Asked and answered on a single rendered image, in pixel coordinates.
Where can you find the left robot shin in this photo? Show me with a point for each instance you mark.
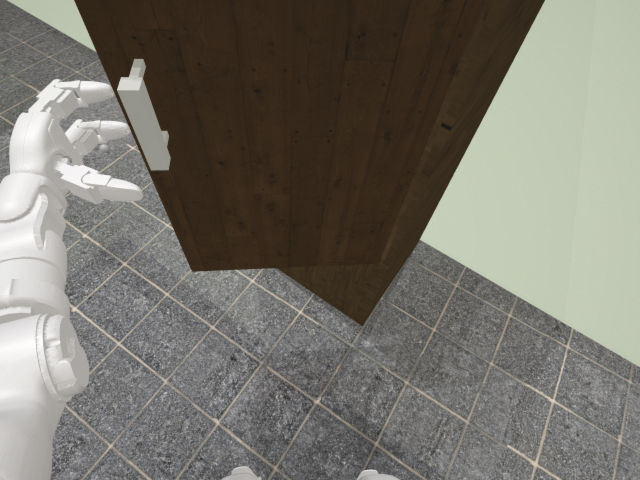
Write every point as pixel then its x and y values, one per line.
pixel 243 469

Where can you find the left robot upper arm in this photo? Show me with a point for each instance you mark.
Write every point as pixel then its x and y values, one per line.
pixel 42 365

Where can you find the handle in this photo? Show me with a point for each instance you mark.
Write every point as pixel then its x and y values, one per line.
pixel 138 106

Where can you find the left robot hand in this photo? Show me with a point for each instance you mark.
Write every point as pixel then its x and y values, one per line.
pixel 38 143

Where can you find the cupboard door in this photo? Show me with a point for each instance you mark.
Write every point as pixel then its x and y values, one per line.
pixel 295 126

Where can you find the left robot forearm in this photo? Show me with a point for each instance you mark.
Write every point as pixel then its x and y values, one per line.
pixel 33 257

